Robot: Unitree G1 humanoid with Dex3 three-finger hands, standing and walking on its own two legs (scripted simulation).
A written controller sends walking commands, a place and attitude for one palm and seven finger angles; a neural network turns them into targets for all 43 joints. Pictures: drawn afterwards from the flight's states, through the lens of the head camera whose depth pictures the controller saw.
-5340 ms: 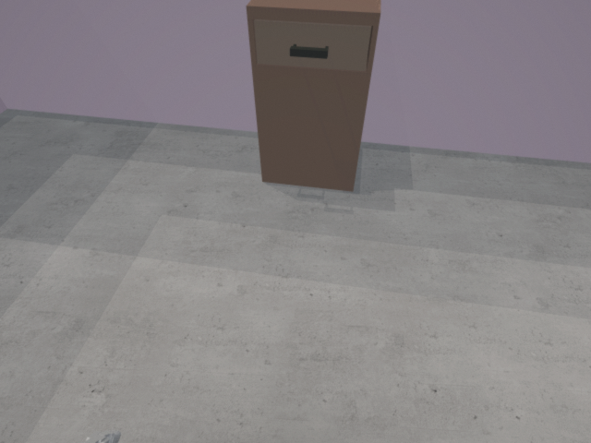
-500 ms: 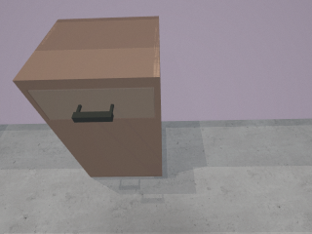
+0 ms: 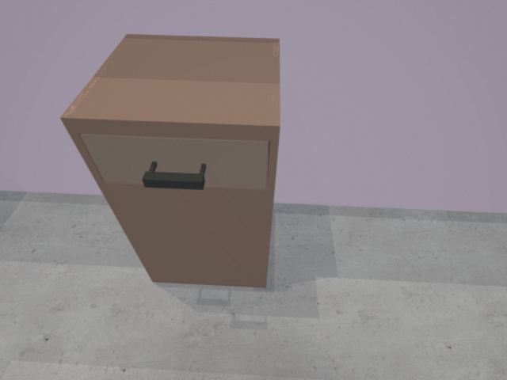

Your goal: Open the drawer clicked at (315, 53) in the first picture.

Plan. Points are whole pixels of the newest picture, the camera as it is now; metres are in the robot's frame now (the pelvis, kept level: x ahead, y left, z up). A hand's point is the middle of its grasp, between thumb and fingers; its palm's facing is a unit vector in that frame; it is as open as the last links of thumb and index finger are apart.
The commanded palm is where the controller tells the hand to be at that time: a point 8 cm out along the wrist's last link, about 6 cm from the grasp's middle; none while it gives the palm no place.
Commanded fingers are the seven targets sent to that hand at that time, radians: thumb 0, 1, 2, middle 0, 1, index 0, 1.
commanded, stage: come to a stop and stand still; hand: left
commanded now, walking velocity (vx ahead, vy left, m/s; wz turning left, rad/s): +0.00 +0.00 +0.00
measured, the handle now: (176, 173) +0.56 +0.24 -0.06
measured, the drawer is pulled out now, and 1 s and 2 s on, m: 0.00 0.00 0.00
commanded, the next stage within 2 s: look again from close up in 0.42 s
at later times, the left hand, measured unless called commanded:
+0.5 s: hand out of the picture -0.02 +0.17 -0.17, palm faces +0.02 -0.99 -0.17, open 7.3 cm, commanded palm none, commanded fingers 0.00 0.90 0.90 -0.20 -0.30 -0.20 -0.30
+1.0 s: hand out of the picture +0.00 +0.20 -0.17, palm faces +0.01 -0.98 -0.21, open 7.4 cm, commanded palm none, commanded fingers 0.00 0.90 0.90 -0.20 -0.30 -0.20 -0.30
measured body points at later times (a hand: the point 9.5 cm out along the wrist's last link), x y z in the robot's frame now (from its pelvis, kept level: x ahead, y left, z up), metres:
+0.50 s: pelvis -0.01 +0.01 +0.00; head +0.00 +0.01 +0.45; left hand -0.02 +0.23 -0.16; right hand -0.02 -0.19 -0.16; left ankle -0.04 +0.13 -0.74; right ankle -0.01 -0.11 -0.74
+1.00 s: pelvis -0.01 +0.02 +0.00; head -0.01 +0.01 +0.45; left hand +0.00 +0.25 -0.15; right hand -0.02 -0.20 -0.16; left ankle -0.04 +0.13 -0.74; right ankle -0.01 -0.10 -0.74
